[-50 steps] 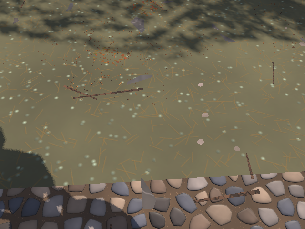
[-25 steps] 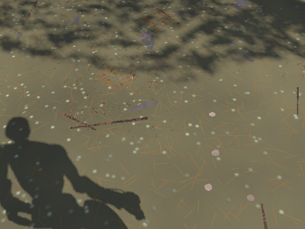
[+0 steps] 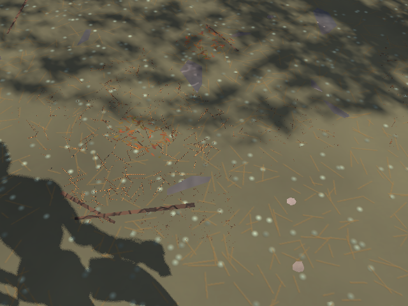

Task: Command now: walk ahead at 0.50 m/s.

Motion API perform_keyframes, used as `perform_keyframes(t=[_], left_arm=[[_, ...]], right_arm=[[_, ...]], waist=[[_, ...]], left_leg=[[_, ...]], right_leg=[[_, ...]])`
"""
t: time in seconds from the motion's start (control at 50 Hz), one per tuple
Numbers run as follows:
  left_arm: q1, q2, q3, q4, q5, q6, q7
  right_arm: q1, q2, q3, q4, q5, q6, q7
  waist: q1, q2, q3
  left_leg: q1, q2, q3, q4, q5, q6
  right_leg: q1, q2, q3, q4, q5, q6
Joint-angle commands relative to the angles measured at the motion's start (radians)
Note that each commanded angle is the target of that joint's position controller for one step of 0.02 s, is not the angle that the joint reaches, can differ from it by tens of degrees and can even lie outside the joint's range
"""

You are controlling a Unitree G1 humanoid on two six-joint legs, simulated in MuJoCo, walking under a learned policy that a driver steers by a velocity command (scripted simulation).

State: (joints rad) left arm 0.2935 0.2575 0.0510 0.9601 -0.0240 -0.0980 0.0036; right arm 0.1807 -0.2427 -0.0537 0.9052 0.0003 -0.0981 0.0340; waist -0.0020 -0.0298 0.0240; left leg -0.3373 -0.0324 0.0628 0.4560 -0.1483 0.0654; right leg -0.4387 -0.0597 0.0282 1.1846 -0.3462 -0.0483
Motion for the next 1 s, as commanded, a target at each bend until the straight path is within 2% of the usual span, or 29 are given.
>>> perform_keyframes(t=[0.02, 0.08, 0.12, 0.2, 0.3, 0.36, 0.38, 0.4, 0.42, 0.44, 0.46, 0.48, 0.5, 0.52, 0.56, 0.6, 0.64, 0.68, 0.72, 0.8, 0.84, 0.86, 0.88, 0.9, 0.92, 0.94, 0.96, 0.98, 1.0], left_arm=[[0.048, 0.051, 0.023, -0.048, 0.007, 0.010, 0.011], [-0.030, 0.057, 0.030, -0.080, 0.016, 0.023, 0.016], [-0.105, 0.054, 0.031, -0.104, 0.021, 0.020, 0.014], [-0.240, 0.030, 0.020, -0.140, 0.015, 0.011, -0.001], [-0.375, 0.031, 0.009, -0.191, 0.004, 0.001, -0.029], [-0.359, 0.057, 0.014, -0.203, 0.001, -0.009, -0.044], [-0.304, 0.079, 0.024, -0.191, 0.002, -0.012, -0.045], [-0.186, 0.109, 0.042, -0.156, 0.006, -0.013, -0.041], [-0.003, 0.165, 0.068, -0.102, 0.011, -0.012, -0.034], [0.154, 0.267, 0.092, -0.074, 0.032, -0.009, -0.025], [0.176, 0.233, 0.079, -0.062, 0.019, -0.004, -0.029], [0.106, 0.166, 0.056, -0.073, 0.012, -0.005, -0.029], [0.019, 0.127, 0.044, -0.096, 0.014, -0.004, -0.026], [-0.054, 0.100, 0.034, -0.105, 0.021, -0.005, -0.029], [-0.105, 0.061, 0.021, -0.104, 0.034, -0.012, -0.036], [-0.089, 0.078, 0.023, -0.085, 0.036, -0.018, -0.034], [-0.074, 0.104, 0.027, -0.068, 0.042, -0.017, -0.021], [-0.071, 0.105, 0.024, -0.059, 0.040, -0.006, -0.009], [-0.050, 0.114, 0.023, -0.046, 0.037, 0.002, -0.001], [-0.016, 0.121, 0.022, -0.005, 0.026, 0.019, 0.005], [-0.031, 0.121, 0.024, 0.007, 0.017, 0.028, 0.009], [-0.048, 0.116, 0.023, 0.009, 0.010, 0.033, 0.012], [-0.016, 0.103, 0.020, 0.016, 0.015, 0.035, 0.013], [0.039, 0.079, 0.012, 0.015, 0.037, 0.028, 0.013], [0.171, -0.011, -0.013, 0.056, 0.040, 0.026, 0.012], [0.120, 0.015, -0.011, 0.055, 0.031, 0.041, 0.015], [0.048, 0.060, 0.000, 0.031, 0.013, 0.060, 0.018], [0.006, 0.072, 0.005, 0.025, 0.008, 0.080, 0.027], [-0.014, 0.079, 0.011, 0.025, 0.014, 0.099, 0.035]], right_arm=[[0.019, -0.081, -0.013, -0.025, -0.008, -0.017, 0.003], [0.074, -0.125, -0.023, 0.003, -0.007, -0.020, -0.014], [0.111, -0.130, -0.022, 0.017, -0.004, -0.013, -0.027], [0.170, -0.139, -0.021, 0.039, 0.006, -0.005, -0.038], [0.252, -0.150, -0.027, 0.083, 0.014, 0.014, -0.042], [0.239, -0.166, -0.036, 0.091, 0.018, 0.028, -0.048], [0.218, -0.175, -0.039, 0.087, 0.018, 0.031, -0.049], [0.191, -0.172, -0.038, 0.081, 0.019, 0.036, -0.049], [0.183, -0.144, -0.026, 0.068, 0.012, 0.037, -0.048], [0.271, -0.055, 0.002, 0.046, -0.002, 0.024, -0.041], [0.298, -0.018, 0.017, 0.061, 0.010, -0.002, -0.032], [0.214, -0.123, -0.010, 0.045, 0.036, -0.022, -0.027], [0.129, -0.143, -0.014, 0.019, 0.049, -0.031, -0.027], [0.088, -0.132, -0.017, 0.013, 0.039, -0.028, -0.033], [0.114, -0.100, -0.025, 0.023, 0.022, 0.000, -0.041], [0.141, -0.068, -0.025, 0.032, 0.015, 0.021, -0.049], [0.106, -0.065, -0.027, 0.014, 0.003, 0.028, -0.055], [0.047, -0.049, -0.021, -0.002, -0.005, 0.030, -0.052], [-0.024, -0.033, -0.012, -0.016, -0.003, 0.030, -0.046], [-0.095, -0.059, -0.012, -0.031, -0.001, 0.036, -0.038], [-0.093, -0.081, -0.017, -0.032, -0.008, 0.031, -0.034], [-0.052, -0.090, -0.022, -0.017, -0.013, 0.026, -0.034], [-0.006, -0.128, -0.035, 0.004, -0.020, 0.022, -0.038], [0.032, -0.191, -0.047, 0.010, -0.030, 0.021, -0.044], [0.062, -0.162, -0.036, 0.026, -0.031, 0.031, -0.049], [0.082, -0.083, -0.017, 0.036, -0.015, 0.044, -0.045], [0.053, -0.071, -0.006, 0.034, -0.013, 0.047, -0.041], [0.011, -0.090, -0.008, 0.026, -0.017, 0.049, -0.041], [-0.044, -0.107, -0.010, 0.012, -0.017, 0.051, -0.044]], waist=[[0.022, 0.117, -0.056], [0.018, 0.088, -0.013], [0.000, 0.080, 0.000], [-0.042, 0.085, 0.025], [-0.083, 0.084, 0.069], [-0.049, 0.105, 0.051], [-0.014, 0.119, 0.016], [0.052, 0.119, -0.054], [0.125, 0.090, -0.174], [0.120, -0.105, -0.346], [0.110, -0.248, -0.442], [0.113, -0.167, -0.318], [0.092, -0.108, -0.201], [0.058, -0.031, -0.118], [-0.002, -0.047, -0.066], [-0.028, -0.036, -0.040], [-0.040, -0.026, -0.028], [-0.032, -0.033, -0.034], [-0.003, -0.043, -0.046], [0.023, -0.052, -0.054], [0.009, -0.054, -0.058], [-0.021, -0.040, -0.072], [-0.028, 0.001, -0.100], [0.001, 0.080, -0.175], [0.039, 0.228, -0.280], [-0.007, 0.245, -0.296], [-0.011, 0.219, -0.250], [-0.006, 0.175, -0.213], [0.006, 0.149, -0.166]], left_leg=[[0.132, 0.250, -0.278, -0.299, 0.080, 0.164], [0.138, 0.249, -0.221, -0.335, 0.170, 0.179], [0.178, 0.244, -0.196, -0.340, 0.201, 0.167], [0.216, 0.217, -0.135, -0.349, 0.179, 0.134], [0.369, 0.272, -0.139, -0.296, 0.183, 0.133], [0.433, 0.305, -0.145, -0.220, 0.311, 0.112], [0.431, 0.297, -0.134, -0.161, 0.456, 0.100], [0.407, 0.261, -0.101, -0.027, 0.613, 0.079], [0.283, 0.204, -0.060, 0.195, 0.586, 0.048], [-0.086, 0.078, -0.009, 0.595, 0.205, -0.017], [-0.310, -0.033, -0.115, 0.819, -0.406, -0.037], [-0.412, 0.038, -0.184, 0.909, -0.387, -0.014], [-0.429, 0.092, -0.154, 0.894, -0.300, 0.001], [-0.390, 0.136, -0.131, 0.825, -0.217, -0.001], [-0.273, 0.181, -0.137, 0.723, -0.138, -0.005], [-0.230, 0.173, -0.116, 0.670, -0.126, -0.029], [-0.249, 0.163, -0.104, 0.571, -0.063, -0.057], [-0.223, 0.149, -0.086, 0.411, 0.052, -0.067], [-0.158, 0.119, -0.062, 0.263, 0.166, -0.064], [-0.118, 0.092, -0.078, 0.134, 0.191, -0.055], [-0.094, 0.083, -0.082, 0.081, 0.137, -0.031], [-0.030, 0.072, -0.073, 0.008, 0.184, -0.016], [0.075, 0.081, -0.083, -0.054, 0.386, 0.004], [0.253, 0.183, -0.170, 0.013, 0.772, 0.045], [0.458, 0.325, -0.310, 0.054, 0.888, 0.189], [0.422, 0.376, -0.401, -0.008, 0.754, 0.246], [0.353, 0.365, -0.419, -0.061, 0.518, 0.235], [0.285, 0.350, -0.422, -0.102, 0.311, 0.207], [0.193, 0.335, -0.401, -0.143, 0.167, 0.183]], right_leg=[[-0.140, -0.094, 0.036, -0.028, 0.094, -0.002], [-0.227, -0.103, 0.030, -0.149, 0.207, 0.025], [-0.280, -0.101, 0.026, -0.262, 0.308, 0.037], [-0.250, -0.064, -0.009, -0.491, 0.460, 0.038], [-0.282, -0.035, -0.022, -0.627, 0.403, 0.022], [-0.211, -0.011, -0.034, -0.673, 0.298, -0.015], [-0.113, 0.017, -0.057, -0.683, 0.270, -0.032], [0.059, 0.054, -0.088, -0.704, 0.279, -0.056], [0.337, 0.021, -0.049, -0.678, 0.311, -0.096], [0.753, -0.242, 0.332, -0.681, 0.264, -0.228], [0.878, -0.359, 0.703, -0.855, 0.141, -0.317], [0.781, -0.320, 0.611, -0.878, 0.072, -0.261], [0.630, -0.283, 0.459, -0.895, 0.109, -0.221], [0.470, -0.241, 0.348, -0.934, 0.187, -0.199], [0.302, -0.183, 0.232, -0.999, 0.252, -0.174], [0.232, -0.171, 0.150, -1.014, 0.517, -0.191], [0.221, -0.159, 0.068, -0.997, 0.763, -0.193], [0.217, -0.122, -0.006, -0.981, 0.838, -0.166], [0.216, -0.095, -0.049, -0.972, 0.822, -0.142], [0.305, -0.131, -0.016, -0.924, 0.746, -0.141], [0.346, -0.147, 0.013, -0.856, 0.721, -0.127], [0.350, -0.131, 0.014, -0.802, 0.677, -0.104], [0.343, -0.078, 0.002, -0.728, 0.626, -0.064], [0.256, -0.006, -0.033, -0.610, 0.443, -0.019], [0.099, 0.055, -0.052, -0.458, 0.071, 0.038], [0.065, 0.069, -0.027, -0.354, -0.241, 0.069], [0.015, 0.052, 0.005, -0.289, -0.347, 0.077], [-0.005, 0.030, 0.022, -0.248, -0.328, 0.082], [0.001, 0.014, 0.025, -0.257, -0.278, 0.088]])
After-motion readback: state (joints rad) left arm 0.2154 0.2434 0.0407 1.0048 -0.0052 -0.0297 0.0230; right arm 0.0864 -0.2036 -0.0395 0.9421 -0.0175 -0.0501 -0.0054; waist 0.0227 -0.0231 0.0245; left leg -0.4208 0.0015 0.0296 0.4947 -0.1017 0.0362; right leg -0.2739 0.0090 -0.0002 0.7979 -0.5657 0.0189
